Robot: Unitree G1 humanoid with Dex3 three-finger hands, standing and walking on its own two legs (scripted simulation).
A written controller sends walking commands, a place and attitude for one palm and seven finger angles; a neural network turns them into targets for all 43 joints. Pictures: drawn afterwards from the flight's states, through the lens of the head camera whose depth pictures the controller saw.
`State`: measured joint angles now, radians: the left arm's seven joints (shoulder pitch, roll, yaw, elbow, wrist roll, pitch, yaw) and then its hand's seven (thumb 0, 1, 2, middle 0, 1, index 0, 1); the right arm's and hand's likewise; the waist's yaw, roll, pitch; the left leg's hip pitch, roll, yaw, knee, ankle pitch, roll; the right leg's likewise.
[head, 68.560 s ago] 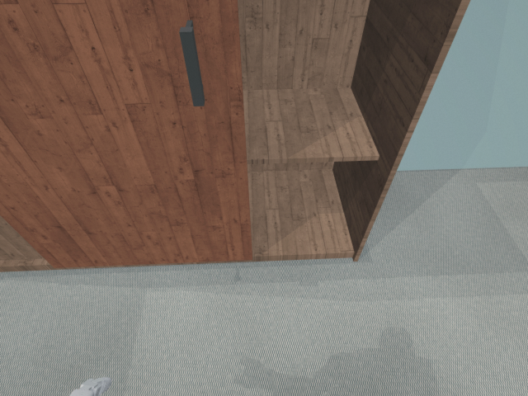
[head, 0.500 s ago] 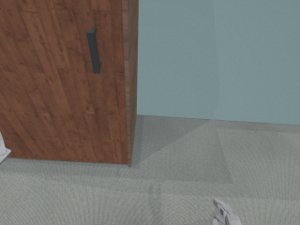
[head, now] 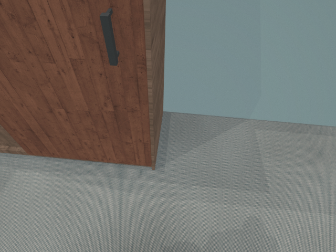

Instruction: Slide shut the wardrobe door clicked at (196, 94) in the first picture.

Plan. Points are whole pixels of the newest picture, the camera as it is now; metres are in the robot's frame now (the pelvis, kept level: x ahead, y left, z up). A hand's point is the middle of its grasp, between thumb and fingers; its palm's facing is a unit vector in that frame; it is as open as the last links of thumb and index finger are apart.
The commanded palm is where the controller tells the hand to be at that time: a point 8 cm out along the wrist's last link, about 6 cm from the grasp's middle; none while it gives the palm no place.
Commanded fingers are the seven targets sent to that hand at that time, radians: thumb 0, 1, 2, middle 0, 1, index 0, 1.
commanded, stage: let the arm hang, fingers relaxed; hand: left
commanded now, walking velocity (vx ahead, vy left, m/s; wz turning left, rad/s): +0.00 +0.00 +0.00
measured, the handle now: (111, 37) +0.69 +0.21 +0.16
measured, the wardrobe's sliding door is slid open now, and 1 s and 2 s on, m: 0.00 0.00 0.00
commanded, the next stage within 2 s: look to check the result in 0.68 s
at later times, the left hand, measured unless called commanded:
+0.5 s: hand out of the picture +0.01 +0.19 -0.17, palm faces +0.01 -0.98 -0.19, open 7.4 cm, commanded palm none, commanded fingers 0.00 0.90 0.90 -0.20 -0.30 -0.20 -0.30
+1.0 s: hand out of the picture +0.05 +0.21 -0.16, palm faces -0.01 -0.97 -0.23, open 7.4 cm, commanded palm none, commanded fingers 0.00 0.90 0.90 -0.20 -0.30 -0.20 -0.30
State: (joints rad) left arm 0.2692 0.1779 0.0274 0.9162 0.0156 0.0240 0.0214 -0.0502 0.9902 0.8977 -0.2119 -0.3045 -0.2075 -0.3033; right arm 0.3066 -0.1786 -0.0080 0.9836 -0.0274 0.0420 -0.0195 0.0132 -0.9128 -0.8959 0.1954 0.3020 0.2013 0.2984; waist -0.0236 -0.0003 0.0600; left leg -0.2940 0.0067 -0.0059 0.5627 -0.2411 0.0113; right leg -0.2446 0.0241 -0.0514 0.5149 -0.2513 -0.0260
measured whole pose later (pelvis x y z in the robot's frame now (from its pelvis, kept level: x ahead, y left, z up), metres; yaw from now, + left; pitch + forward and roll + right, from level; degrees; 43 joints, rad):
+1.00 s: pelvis +0.02 +0.02 +0.01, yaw -1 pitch -1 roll +0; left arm 0.20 0.18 0.02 1.14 0.02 -0.01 0.03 0.00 0.91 0.90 -0.20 -0.30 -0.20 -0.30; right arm 0.21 -0.19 -0.01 1.12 -0.02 0.00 -0.03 0.01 -0.91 -0.90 0.20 0.30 0.20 0.30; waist -0.01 0.02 0.05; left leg -0.18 -0.03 0.04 0.38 -0.19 0.04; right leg -0.16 -0.01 -0.01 0.38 -0.21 0.00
